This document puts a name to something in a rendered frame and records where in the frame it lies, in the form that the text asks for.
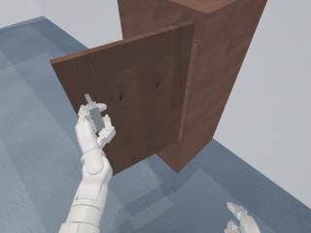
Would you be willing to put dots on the cupboard door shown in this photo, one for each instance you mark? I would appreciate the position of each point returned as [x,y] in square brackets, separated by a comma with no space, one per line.
[142,80]

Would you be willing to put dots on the robot left hand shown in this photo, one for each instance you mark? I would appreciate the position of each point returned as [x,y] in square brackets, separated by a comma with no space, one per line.
[86,130]

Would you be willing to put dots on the robot right hand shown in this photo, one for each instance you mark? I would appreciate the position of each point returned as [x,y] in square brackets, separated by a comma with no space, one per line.
[247,223]

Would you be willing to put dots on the handle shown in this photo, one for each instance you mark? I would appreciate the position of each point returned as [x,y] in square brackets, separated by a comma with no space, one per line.
[95,113]

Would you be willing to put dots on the robot left forearm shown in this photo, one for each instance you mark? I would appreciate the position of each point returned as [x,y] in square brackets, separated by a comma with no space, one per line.
[90,199]

